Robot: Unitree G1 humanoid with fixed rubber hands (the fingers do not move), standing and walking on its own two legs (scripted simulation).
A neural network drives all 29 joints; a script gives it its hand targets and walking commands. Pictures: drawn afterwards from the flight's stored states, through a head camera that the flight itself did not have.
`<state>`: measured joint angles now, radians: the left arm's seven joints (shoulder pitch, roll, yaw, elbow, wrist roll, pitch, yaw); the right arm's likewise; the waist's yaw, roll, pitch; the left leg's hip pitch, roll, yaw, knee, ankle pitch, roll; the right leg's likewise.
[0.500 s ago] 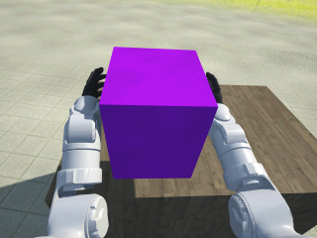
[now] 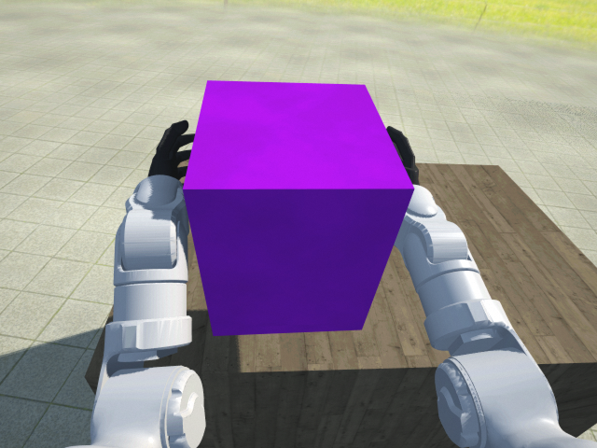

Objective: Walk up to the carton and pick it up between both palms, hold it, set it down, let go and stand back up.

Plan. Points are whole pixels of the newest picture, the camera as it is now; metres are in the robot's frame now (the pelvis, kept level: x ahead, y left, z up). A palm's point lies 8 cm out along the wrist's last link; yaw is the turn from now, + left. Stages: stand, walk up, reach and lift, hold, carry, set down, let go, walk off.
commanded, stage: hold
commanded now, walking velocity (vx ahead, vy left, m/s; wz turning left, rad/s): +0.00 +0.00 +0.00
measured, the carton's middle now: (288, 211) +0.38 +0.00 +0.19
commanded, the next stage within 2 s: none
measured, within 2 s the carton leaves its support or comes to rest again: neither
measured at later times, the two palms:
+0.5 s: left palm (163, 179) +0.37 +0.14 +0.24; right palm (403, 181) +0.37 -0.15 +0.23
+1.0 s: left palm (161, 178) +0.37 +0.15 +0.24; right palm (402, 178) +0.38 -0.15 +0.24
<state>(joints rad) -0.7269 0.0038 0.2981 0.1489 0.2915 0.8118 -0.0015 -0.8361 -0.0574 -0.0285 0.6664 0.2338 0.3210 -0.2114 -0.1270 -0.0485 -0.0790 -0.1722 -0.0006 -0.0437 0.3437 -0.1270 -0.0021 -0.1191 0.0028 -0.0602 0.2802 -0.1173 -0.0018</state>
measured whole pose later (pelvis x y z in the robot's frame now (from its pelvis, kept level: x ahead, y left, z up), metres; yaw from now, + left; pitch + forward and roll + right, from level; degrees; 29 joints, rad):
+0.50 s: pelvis -0.01 +0.00 +0.00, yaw +0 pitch -3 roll -1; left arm -0.75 0.00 0.31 0.13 0.29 0.85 0.01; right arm -0.87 -0.07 -0.03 0.65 0.24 0.38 -0.21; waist -0.13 -0.05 -0.08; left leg -0.17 0.00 -0.04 0.34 -0.12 0.00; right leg -0.12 0.00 -0.06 0.28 -0.11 0.00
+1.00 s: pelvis +0.00 +0.00 +0.00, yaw +0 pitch -3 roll -1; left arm -0.74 0.00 0.30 0.10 0.29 0.88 0.01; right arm -0.87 -0.08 -0.02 0.63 0.26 0.42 -0.22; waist -0.13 -0.05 -0.09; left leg -0.17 0.00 -0.04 0.34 -0.13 0.00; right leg -0.12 0.00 -0.06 0.28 -0.12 0.00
